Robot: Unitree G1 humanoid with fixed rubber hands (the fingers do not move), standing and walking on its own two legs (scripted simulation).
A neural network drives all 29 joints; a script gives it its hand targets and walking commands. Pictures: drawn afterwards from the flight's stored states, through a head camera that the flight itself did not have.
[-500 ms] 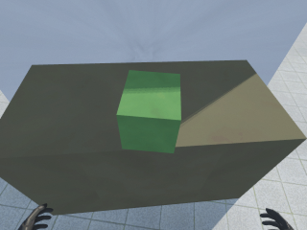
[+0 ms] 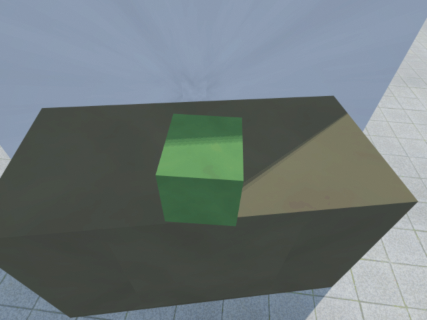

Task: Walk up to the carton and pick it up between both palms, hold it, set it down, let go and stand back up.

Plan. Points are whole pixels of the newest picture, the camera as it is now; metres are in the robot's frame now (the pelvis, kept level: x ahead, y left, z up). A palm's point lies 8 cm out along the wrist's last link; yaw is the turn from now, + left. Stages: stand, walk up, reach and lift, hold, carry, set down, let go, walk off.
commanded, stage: walk up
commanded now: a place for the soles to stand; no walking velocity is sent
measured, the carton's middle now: (204, 168) +0.49 +0.02 -0.01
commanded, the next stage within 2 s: stand in 1.74 s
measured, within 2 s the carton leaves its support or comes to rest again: neither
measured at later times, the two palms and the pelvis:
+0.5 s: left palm out of the picture +0.18 +0.29 -0.11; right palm (370, 289) +0.22 -0.33 -0.10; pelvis +0.10 -0.02 -0.02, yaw +1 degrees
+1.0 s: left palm (49, 314) +0.19 +0.31 -0.09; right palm (376, 296) +0.20 -0.33 -0.09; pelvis +0.09 -0.01 +0.00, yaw -1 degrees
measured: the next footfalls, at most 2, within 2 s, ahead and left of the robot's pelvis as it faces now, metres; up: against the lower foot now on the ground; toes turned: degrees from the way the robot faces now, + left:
left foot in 0.44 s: +0.21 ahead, +0.10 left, +0.00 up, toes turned +3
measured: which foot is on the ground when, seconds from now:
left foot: down 0.00-0.10, up 0.12-0.42, down 0.44-1.00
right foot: down 0.00-1.00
